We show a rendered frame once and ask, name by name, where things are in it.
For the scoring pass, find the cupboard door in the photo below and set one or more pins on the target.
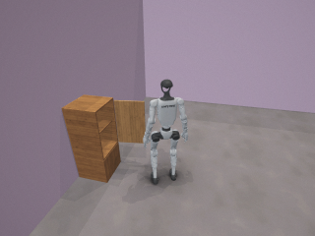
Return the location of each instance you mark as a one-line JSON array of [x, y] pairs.
[[130, 121]]

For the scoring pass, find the robot left upper arm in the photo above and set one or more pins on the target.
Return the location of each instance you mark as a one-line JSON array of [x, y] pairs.
[[152, 110]]

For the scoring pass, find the humanoid robot head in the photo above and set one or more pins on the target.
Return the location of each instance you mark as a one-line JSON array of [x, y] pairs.
[[166, 94]]

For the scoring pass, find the left robot hand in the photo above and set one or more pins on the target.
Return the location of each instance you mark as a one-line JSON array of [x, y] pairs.
[[146, 141]]

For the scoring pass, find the right robot forearm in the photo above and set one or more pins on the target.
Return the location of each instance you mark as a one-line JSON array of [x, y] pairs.
[[184, 125]]

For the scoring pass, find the right robot hand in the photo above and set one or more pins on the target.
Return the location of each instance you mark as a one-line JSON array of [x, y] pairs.
[[184, 135]]

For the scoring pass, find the robot right upper arm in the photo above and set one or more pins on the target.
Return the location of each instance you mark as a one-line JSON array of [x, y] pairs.
[[181, 108]]

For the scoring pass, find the left robot forearm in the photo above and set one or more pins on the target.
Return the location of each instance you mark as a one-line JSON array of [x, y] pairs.
[[148, 129]]

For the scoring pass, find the robot right thigh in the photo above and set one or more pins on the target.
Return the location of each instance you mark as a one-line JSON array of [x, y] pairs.
[[173, 142]]

